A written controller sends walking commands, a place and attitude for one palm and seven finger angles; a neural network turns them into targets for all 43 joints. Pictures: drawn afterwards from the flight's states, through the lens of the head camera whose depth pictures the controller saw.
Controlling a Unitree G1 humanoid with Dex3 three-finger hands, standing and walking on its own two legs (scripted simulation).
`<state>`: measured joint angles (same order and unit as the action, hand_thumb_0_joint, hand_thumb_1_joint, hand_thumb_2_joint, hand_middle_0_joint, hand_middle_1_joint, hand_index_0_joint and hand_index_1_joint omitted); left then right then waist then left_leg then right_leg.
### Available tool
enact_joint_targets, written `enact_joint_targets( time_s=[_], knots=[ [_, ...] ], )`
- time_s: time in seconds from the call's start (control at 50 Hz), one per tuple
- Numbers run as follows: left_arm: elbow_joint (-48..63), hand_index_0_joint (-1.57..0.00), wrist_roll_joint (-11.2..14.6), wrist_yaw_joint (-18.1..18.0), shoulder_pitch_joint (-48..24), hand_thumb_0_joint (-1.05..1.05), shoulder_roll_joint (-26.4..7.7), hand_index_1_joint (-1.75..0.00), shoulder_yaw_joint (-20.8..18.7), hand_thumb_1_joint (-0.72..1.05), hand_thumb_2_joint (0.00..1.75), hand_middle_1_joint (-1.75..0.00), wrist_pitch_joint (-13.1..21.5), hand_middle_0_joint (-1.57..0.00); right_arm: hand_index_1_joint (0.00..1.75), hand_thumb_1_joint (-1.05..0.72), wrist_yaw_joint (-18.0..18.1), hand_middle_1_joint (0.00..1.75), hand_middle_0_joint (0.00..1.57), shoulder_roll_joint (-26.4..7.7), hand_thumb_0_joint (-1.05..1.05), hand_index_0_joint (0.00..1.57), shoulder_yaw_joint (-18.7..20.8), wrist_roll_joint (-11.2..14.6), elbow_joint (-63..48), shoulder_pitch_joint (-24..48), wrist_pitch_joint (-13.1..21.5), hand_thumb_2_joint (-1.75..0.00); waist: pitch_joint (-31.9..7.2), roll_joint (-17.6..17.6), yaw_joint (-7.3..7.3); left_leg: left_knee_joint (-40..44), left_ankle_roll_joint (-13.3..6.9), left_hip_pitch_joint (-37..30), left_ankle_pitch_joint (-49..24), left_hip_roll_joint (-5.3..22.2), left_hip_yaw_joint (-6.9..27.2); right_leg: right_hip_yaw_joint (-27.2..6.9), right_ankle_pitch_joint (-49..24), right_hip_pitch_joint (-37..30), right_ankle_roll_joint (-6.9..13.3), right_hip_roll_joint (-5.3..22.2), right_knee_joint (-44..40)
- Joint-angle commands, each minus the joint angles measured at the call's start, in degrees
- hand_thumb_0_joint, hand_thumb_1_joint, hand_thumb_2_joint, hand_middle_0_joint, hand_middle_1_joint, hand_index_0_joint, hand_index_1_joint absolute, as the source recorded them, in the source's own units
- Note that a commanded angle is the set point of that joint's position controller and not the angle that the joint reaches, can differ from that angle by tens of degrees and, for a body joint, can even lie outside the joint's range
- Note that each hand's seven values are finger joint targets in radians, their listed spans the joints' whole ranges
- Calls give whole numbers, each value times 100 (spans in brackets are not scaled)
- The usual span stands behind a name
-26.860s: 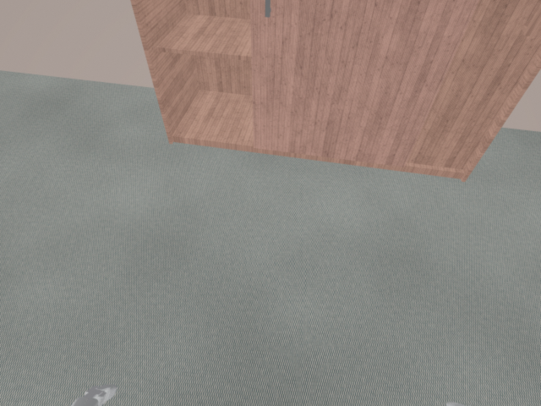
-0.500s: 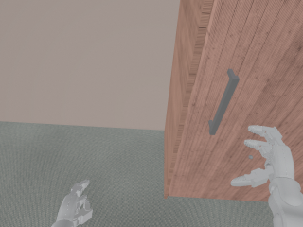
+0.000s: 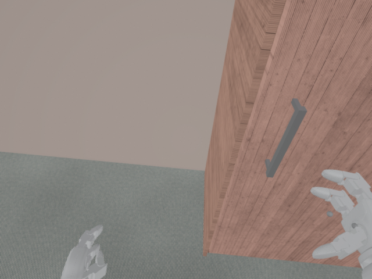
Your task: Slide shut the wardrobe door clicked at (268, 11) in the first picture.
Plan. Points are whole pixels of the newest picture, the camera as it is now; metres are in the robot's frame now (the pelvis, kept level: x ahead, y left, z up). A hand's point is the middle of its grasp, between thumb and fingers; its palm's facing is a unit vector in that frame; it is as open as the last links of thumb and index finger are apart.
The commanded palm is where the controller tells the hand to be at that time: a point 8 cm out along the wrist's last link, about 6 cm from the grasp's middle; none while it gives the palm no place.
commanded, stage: draw the hand back to the body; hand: right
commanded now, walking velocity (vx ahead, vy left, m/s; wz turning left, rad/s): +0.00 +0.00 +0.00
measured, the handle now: (281, 141) +0.43 -0.22 +0.11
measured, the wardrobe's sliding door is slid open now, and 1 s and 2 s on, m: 0.01 0.01 0.01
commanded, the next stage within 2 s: step back with the hand held close in 1.24 s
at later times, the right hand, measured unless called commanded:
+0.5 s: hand (352, 218) +0.21 -0.26 +0.14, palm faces +0.40 +0.85 -0.33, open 12.4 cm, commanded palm +0.16 -0.30 +0.16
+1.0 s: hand (369, 208) +0.21 -0.28 +0.17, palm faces +0.44 +0.82 -0.38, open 7.8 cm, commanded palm +0.16 -0.31 +0.18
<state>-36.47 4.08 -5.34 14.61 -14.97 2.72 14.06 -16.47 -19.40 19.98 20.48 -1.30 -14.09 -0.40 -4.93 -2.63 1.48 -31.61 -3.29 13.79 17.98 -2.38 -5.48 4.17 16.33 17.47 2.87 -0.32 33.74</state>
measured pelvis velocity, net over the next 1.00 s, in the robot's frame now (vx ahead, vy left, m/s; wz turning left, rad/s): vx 0.02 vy -0.02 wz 0.00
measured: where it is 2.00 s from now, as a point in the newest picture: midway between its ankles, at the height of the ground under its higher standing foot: outside the picture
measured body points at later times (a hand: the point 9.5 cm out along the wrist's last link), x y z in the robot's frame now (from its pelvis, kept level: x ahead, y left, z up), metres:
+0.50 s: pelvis +0.01 -0.01 +0.01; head -0.02 +0.01 +0.46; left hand +0.19 +0.21 -0.07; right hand +0.18 -0.31 +0.16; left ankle -0.01 +0.08 -0.73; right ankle +0.02 -0.09 -0.73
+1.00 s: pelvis +0.02 -0.02 +0.01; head +0.00 +0.00 +0.46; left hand +0.21 +0.21 -0.07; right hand +0.18 -0.32 +0.19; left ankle -0.01 +0.08 -0.73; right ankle +0.02 -0.09 -0.73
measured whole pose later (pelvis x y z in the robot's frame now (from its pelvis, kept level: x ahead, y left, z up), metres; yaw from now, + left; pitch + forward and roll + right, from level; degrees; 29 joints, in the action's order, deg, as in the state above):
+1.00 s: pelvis +0.02 -0.02 +0.01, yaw +0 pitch -4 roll +1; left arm -35.9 0.7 -2.3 11.4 -13.5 0.8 5.4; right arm 5.8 -20.2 19.0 5.0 -23.1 -27.3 4.7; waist -0.2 -3.1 4.0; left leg -22.5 -2.0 3.1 15.7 -1.6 -4.3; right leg 4.8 14.6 6.8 3.7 -1.9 24.9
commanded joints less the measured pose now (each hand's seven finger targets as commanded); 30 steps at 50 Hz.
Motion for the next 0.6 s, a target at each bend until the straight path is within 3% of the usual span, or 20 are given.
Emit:
enact_joint_targets(
  time_s=[0.0, 0.06, 0.08, 0.14, 0.16, 0.18, 0.2, 0.22, 0.26, 0.34, 0.38, 0.54, 0.58],
  knots=[
    [1034, -20, -10, -37, -862, 0, -595, -30, -240, 90, 90, -30, 469, -20, 115, 55, 196, 115, 25, -1220, 0, 25, 658, 112, -1928, 929, 525, -20, -609, -17, 146, 584, 321, 125, -1272, 288, 543, -522, -1071, -568, -48, 92, -342],
    [899, -20, 2, -65, -851, 0, -597, -30, -212, 90, 90, -30, 540, -20, 113, 51, 213, 113, 25, -1251, 0, 25, 581, 56, -1992, 1039, 661, -22, -354, -356, 68, 668, 286, 293, -898, 269, 555, -558, -836, -596, -46, 102, -368],
    [866, -20, 6, -85, -835, 0, -604, -30, -199, 90, 90, -30, 568, -20, 111, 48, 178, 111, 25, -1168, 0, 25, 509, 67, -1846, 1030, 640, -24, -147, -269, 35, 715, 293, 392, -745, 270, 555, -588, -704, -553, -43, 107, -384],
    [821, -20, 38, -135, -901, 0, -646, -30, -204, 90, 90, -30, 613, -20, 104, 37, 56, 104, 24, -1174, 0, 24, 439, 87, -1759, 1000, 501, -29, -21, -239, 30, 856, 318, 410, -325, 301, 642, -624, -403, -474, -34, 111, -417],
    [825, -20, -173, -87, -1060, 0, -652, -30, -326, 90, 90, -30, 451, -20, 102, 33, 1064, 102, 24, -1773, 0, 24, 698, -818, -1961, 1075, 641, -31, 535, -248, 217, 1348, 206, 504, 74, 510, 1031, -665, -160, -263, -59, 114, -431],
    [794, -20, -205, -33, -1052, 0, -589, -30, -311, 90, 90, -30, 374, -20, 100, 30, 1453, 100, 24, -1115, 0, 24, 269, -943, -1783, 752, 680, -32, 637, -92, 83, 1458, 178, 558, 320, 599, 967, -625, -91, -372, -72, 118, -424],
    [846, -20, -209, 9, -1034, 0, -579, -30, -304, 90, 90, -30, 323, -20, 98, 26, 1617, 98, 24, -867, 0, 24, 73, -998, -1693, 331, 679, -34, 718, 213, 88, 1400, 176, 598, 383, 588, 856, -672, -12, -425, -72, 142, -470],
    [852, -20, -219, 27, -1044, 0, -583, -30, -330, 90, 90, -30, 232, -20, 96, 22, 1744, 96, 24, -834, 0, 24, -21, -1101, -1826, 217, 698, -36, 575, 418, 122, 1449, 178, 459, 375, 580, 875, -632, -44, -498, -45, 163, -488],
    [890, -20, -231, 50, -1044, 0, -559, -30, -343, 90, 90, -30, 110, -20, 92, 15, 1968, 92, 24, -996, 0, 24, 22, -1241, -2250, 177, 816, -39, 192, 104, 140, 1381, 187, 203, 275, 582, 844, -573, -95, -749, -24, 148, -640],
    [894, -20, -278, 63, -1052, 0, -518, -30, -328, 90, 90, -30, 32, -20, 83, 1, 2272, 83, 23, -1268, 0, 23, 183, -1433, -2886, 266, 978, -46, -219, -268, 160, 1235, 141, -183, -243, 487, 698, -604, -326, -1077, -33, 177, -925],
    [890, -20, -277, 56, -1060, 0, -479, -30, -321, 90, 90, -30, 0, -20, 79, -7, 2355, 79, 23, -1228, 0, 23, 190, -1484, -2906, 118, 997, -50, -141, -331, 166, 1198, 130, -243, -453, 446, 633, -610, -458, -1160, -45, 194, -1028],
    [855, -20, -295, 140, -1006, 0, -488, -30, -353, 90, 90, -30, -251, -20, 62, -36, 2343, 62, 22, -942, 0, 22, 107, -1529, -2720, -519, 915, -64, 276, 104, 178, 1125, 120, -410, -1167, 343, 492, -672, -1283, -1265, -117, 295, -1187],
    [878, -20, -301, 170, -1017, 0, -497, -30, -370, 90, 90, -30, -312, -20, 58, -43, 2326, 58, 22, -984, 0, 22, 172, -1541, -2797, -589, 910, -67, 206, 73, 209, 1112, 123, -482, -1307, 344, 495, -656, -1475, -1319, -125, 293, -1181]
  ],
)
